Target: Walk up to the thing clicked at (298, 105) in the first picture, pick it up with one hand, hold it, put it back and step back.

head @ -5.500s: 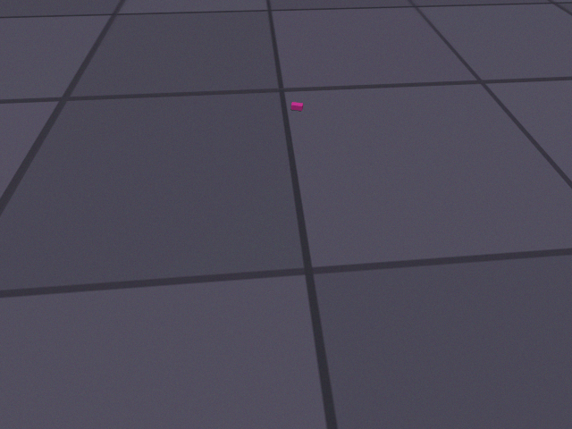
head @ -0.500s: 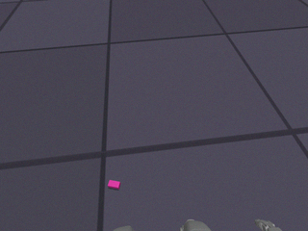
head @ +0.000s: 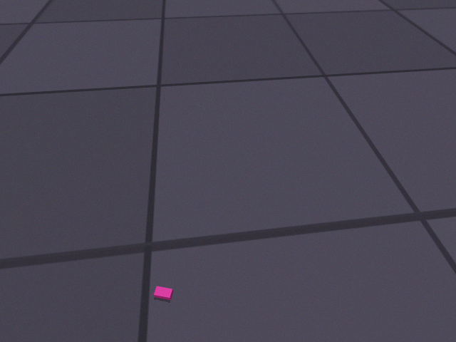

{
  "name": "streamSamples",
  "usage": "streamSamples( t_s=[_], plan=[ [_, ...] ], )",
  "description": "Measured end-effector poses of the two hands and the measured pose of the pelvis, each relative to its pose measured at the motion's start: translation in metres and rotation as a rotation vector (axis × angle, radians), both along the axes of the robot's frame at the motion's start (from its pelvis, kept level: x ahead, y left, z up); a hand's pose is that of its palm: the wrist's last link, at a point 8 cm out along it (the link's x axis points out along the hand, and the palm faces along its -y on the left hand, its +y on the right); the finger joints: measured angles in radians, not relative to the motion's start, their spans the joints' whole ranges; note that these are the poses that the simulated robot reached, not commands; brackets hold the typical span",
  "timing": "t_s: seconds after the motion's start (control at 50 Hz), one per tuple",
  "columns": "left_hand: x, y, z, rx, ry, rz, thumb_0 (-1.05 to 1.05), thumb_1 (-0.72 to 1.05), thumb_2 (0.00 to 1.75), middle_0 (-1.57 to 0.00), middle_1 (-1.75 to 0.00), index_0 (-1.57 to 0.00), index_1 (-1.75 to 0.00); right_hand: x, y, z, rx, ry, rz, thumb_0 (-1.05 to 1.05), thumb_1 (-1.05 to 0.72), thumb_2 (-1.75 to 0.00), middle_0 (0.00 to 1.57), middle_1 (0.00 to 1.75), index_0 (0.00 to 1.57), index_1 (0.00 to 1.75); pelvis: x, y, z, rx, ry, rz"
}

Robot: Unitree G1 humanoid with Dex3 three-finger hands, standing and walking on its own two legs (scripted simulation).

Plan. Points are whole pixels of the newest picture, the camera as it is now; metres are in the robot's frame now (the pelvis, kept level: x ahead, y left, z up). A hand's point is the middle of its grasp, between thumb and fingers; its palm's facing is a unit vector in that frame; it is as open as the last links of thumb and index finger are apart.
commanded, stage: walk up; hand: left
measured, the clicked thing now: (163, 293) +0.45 +0.27 -0.76
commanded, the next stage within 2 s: stand in 0.52 s
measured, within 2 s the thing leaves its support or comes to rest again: neither
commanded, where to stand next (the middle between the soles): +0.09 +0.02 m, yaw +2 degrees
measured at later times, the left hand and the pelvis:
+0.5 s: hand out of the picture +0.09 +0.25 -0.16, palm faces +0.00 -0.94 -0.33, open 7.4 cm; pelvis +0.02 +0.00 +0.00, yaw +0 degrees
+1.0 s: hand out of the picture +0.12 +0.24 -0.15, palm faces -0.02 -0.94 -0.34, open 7.4 cm; pelvis +0.03 -0.01 +0.00, yaw +1 degrees
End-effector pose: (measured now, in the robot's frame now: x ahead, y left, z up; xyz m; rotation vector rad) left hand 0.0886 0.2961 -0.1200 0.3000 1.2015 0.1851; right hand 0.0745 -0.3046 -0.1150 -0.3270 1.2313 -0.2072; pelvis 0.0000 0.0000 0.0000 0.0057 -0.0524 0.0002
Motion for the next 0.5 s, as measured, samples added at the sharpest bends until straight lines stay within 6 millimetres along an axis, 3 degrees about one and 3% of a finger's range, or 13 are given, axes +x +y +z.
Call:
streamSamples(
  t_s=[0.26, 0.5],
  plan=[
    [-0.028, 0.001, 0.000, 0.012, 0.085, 0.045, 0.00, 0.90, 0.90, -0.21, -0.30, -0.20, -0.30, 0.022, 0.007, -0.004, 0.031, -0.009, 0.020, 0.00, -0.91, -0.90, 0.20, 0.30, 0.20, 0.30, 0.008, -0.003, 0.002, -0.003, 0.010, 0.004],
    [-0.010, -0.004, 0.002, 0.008, 0.052, 0.037, 0.00, 0.90, 0.90, -0.21, -0.30, -0.20, -0.30, 0.028, 0.010, -0.005, 0.042, -0.007, 0.010, 0.00, -0.91, -0.90, 0.21, 0.30, 0.20, 0.30, 0.016, -0.003, 0.003, -0.002, 0.012, 0.008]
  ],
)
